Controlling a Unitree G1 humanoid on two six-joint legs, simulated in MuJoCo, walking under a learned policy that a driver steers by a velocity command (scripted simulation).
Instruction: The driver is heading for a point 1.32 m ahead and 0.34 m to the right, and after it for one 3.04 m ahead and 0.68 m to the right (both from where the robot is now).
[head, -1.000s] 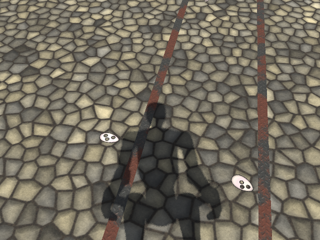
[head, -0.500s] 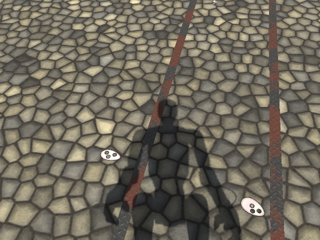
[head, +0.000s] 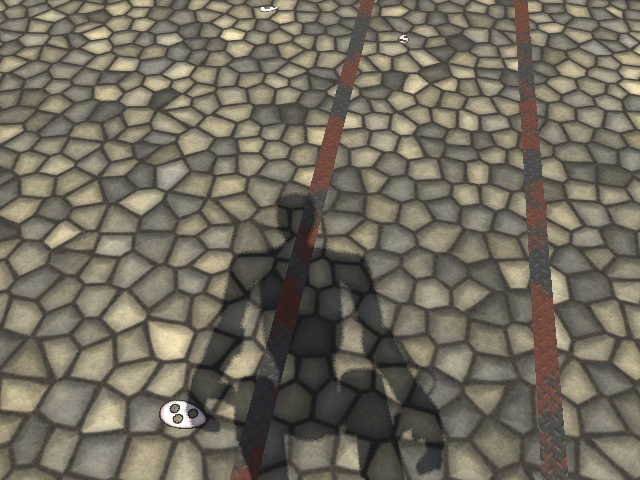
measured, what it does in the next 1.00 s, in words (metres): walks ahead: right foot, then left foot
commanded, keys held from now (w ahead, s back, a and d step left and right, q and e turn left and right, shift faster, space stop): w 0.92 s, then w+e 0.08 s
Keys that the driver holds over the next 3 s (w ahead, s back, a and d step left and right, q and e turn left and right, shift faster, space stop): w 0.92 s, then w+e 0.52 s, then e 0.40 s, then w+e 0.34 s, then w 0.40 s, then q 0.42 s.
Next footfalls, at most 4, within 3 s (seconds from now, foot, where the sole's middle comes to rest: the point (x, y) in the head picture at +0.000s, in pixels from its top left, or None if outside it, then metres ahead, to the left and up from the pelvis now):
0.36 right None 0.37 -0.13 -0.78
0.92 left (303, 404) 0.66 0.06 -0.78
1.48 right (380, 308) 0.92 -0.13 -0.78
2.10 left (336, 249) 1.11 -0.03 -0.78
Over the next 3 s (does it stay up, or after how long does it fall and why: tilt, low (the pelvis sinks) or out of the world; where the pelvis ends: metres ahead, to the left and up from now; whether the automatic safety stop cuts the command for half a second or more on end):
stays up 1.19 -0.32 0.00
